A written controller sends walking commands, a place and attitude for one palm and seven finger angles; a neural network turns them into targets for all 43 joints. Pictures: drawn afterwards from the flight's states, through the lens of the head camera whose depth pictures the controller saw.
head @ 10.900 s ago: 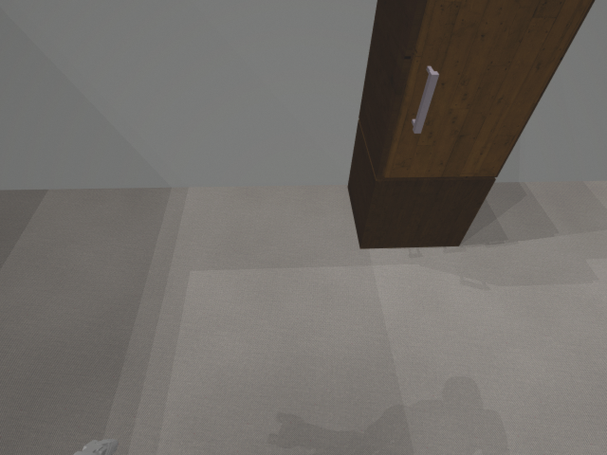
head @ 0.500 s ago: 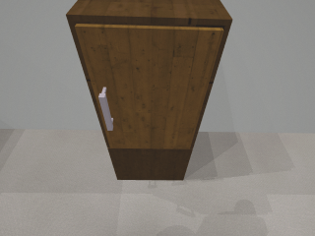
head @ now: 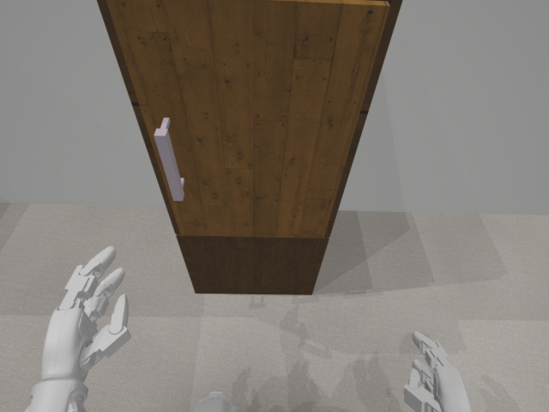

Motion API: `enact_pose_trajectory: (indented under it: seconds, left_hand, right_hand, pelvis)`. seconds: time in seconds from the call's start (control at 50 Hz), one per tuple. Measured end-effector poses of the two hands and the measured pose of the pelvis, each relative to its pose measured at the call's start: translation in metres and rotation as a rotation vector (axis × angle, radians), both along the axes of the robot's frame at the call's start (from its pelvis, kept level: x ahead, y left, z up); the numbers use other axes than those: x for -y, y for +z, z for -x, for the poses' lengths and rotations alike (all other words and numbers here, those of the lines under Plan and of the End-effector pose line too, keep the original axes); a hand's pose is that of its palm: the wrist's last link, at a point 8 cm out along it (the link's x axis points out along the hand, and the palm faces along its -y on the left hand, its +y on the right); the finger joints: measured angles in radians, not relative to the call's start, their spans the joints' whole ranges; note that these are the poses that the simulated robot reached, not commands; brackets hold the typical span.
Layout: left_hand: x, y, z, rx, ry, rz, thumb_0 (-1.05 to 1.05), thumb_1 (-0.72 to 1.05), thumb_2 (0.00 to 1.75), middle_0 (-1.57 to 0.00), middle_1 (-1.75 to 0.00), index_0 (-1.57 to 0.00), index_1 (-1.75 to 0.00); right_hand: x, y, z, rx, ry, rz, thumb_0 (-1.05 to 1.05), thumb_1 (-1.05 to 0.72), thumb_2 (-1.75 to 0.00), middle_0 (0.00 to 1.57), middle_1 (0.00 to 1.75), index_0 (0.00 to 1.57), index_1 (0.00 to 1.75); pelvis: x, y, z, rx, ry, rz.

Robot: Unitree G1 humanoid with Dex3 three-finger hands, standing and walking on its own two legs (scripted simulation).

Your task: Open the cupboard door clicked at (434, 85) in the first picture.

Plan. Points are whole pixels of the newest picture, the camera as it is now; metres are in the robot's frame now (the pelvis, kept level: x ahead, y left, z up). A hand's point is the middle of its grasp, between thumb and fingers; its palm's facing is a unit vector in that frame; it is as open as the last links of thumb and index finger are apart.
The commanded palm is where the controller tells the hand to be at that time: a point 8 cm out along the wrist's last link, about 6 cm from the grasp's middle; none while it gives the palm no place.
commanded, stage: raise the hand with hooked fingers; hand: left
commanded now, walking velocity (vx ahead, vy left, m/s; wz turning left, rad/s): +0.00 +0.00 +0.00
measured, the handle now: (172, 161) +0.56 +0.23 +0.01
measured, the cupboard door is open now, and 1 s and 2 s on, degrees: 0 0 0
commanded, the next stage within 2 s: move the hooked fingers beside the handle in 1.84 s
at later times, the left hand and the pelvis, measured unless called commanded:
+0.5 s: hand (116, 340) +0.22 +0.23 -0.01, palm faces +0.05 -1.00 -0.06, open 10.7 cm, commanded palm +0.18 +0.28 +0.00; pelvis -0.02 -0.02 -0.05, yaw -1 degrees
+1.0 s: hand (87, 321) +0.24 +0.28 +0.00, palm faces +0.06 -1.00 -0.05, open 13.5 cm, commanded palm +0.22 +0.32 +0.01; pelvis -0.02 +0.02 -0.04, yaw +0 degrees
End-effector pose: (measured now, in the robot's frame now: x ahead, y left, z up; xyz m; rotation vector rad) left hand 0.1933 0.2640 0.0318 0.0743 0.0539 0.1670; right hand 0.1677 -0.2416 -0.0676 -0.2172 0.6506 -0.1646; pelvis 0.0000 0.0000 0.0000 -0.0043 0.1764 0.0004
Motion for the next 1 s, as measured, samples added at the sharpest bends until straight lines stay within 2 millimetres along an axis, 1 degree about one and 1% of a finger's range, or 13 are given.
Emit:
enact_pose_trajectory:
  seconds: [0.06,0.14,0.18,0.22,0.28,0.38,0.44,0.5,0.6,0.66,0.74,0.9,1.0]
  left_hand:
    - [0.005,-0.023,0.014,0.053,-0.115,-0.003,0.00,0.72,0.82,-0.21,-0.42,-0.21,-0.42]
    - [-0.002,-0.057,0.044,-0.011,-0.088,0.051,0.01,0.63,0.78,-0.22,-0.47,-0.22,-0.47]
    - [-0.006,-0.062,0.055,-0.018,-0.044,0.050,0.01,0.58,0.76,-0.23,-0.50,-0.22,-0.50]
    - [-0.007,-0.057,0.059,0.007,-0.023,0.029,0.01,0.53,0.74,-0.23,-0.53,-0.22,-0.53]
    - [-0.004,-0.045,0.051,0.059,-0.051,-0.001,0.01,0.46,0.71,-0.23,-0.58,-0.23,-0.58]
    - [-0.004,-0.039,0.020,0.026,-0.140,0.004,0.01,0.35,0.66,-0.24,-0.65,-0.24,-0.65]
    - [-0.011,-0.037,0.007,-0.019,-0.141,0.019,0.01,0.28,0.63,-0.25,-0.70,-0.24,-0.70]
    - [-0.020,-0.032,0.001,-0.025,-0.112,0.019,0.01,0.21,0.60,-0.25,-0.74,-0.25,-0.74]
    - [-0.031,-0.031,-0.003,0.000,-0.091,0.014,0.00,0.09,0.55,-0.26,-0.82,-0.25,-0.82]
    - [-0.034,-0.036,-0.006,0.002,-0.108,0.019,0.00,0.02,0.52,-0.26,-0.86,-0.26,-0.86]
    - [-0.037,-0.038,-0.010,0.012,-0.126,0.026,0.00,-0.07,0.48,-0.27,-0.92,-0.27,-0.92]
    - [-0.054,-0.029,-0.016,0.040,-0.107,0.025,0.00,-0.26,0.40,-0.28,-1.04,-0.28,-1.04]
    - [-0.065,-0.026,-0.020,0.032,-0.106,0.027,-0.01,-0.37,0.35,-0.29,-1.11,-0.29,-1.11]
  right_hand:
    - [0.012,-0.009,-0.018,0.084,0.032,0.021,0.01,-0.90,-0.90,0.20,0.30,0.20,0.30]
    - [0.022,-0.022,-0.029,0.140,0.047,0.051,0.01,-0.90,-0.90,0.20,0.30,0.20,0.30]
    - [0.022,-0.030,-0.029,0.139,0.055,0.063,0.01,-0.90,-0.90,0.20,0.30,0.20,0.30]
    - [0.020,-0.039,-0.025,0.121,0.063,0.069,0.01,-0.90,-0.90,0.20,0.30,0.20,0.30]
    - [0.016,-0.053,-0.013,0.072,0.065,0.059,0.02,-0.90,-0.90,0.20,0.30,0.20,0.30]
    - [0.010,-0.071,0.017,-0.023,0.021,0.014,0.02,-0.90,-0.90,0.20,0.30,0.20,0.30]
    - [0.010,-0.073,0.035,-0.067,-0.020,-0.005,0.02,-0.90,-0.90,0.20,0.30,0.20,0.30]
    - [0.013,-0.072,0.050,-0.100,-0.053,-0.006,0.02,-0.90,-0.90,0.20,0.30,0.20,0.30]
    - [0.021,-0.069,0.062,-0.136,-0.076,0.032,0.02,-0.90,-0.90,0.20,0.30,0.20,0.30]
    - [0.023,-0.065,0.061,-0.141,-0.076,0.063,0.02,-0.90,-0.90,0.20,0.30,0.20,0.30]
    - [0.019,-0.056,0.053,-0.121,-0.065,0.088,0.02,-0.90,-0.90,0.20,0.30,0.20,0.30]
    - [-0.008,-0.040,0.026,-0.055,-0.002,0.076,0.02,-0.90,-0.90,0.20,0.30,0.20,0.30]
    - [-0.025,-0.034,0.016,-0.032,0.042,0.061,0.02,-0.90,-0.90,0.20,0.30,0.20,0.30]
  pelvis:
    - [0.008,-0.027,0.011,-0.044,-0.004,0.006]
    - [0.016,-0.053,0.020,-0.067,0.001,0.016]
    - [0.020,-0.061,0.022,-0.069,0.007,0.025]
    - [0.023,-0.065,0.023,-0.070,0.014,0.035]
    - [0.025,-0.068,0.025,-0.072,0.021,0.047]
    - [0.026,-0.064,0.026,-0.079,0.016,0.049]
    - [0.024,-0.058,0.024,-0.084,0.006,0.043]
    - [0.020,-0.053,0.021,-0.091,-0.003,0.037]
    - [0.010,-0.051,0.018,-0.102,-0.008,0.035]
    - [0.003,-0.051,0.017,-0.105,-0.009,0.038]
    - [-0.004,-0.050,0.017,-0.105,-0.008,0.044]
    - [-0.014,-0.045,0.017,-0.096,0.001,0.060]
    - [-0.019,-0.043,0.018,-0.088,0.007,0.069]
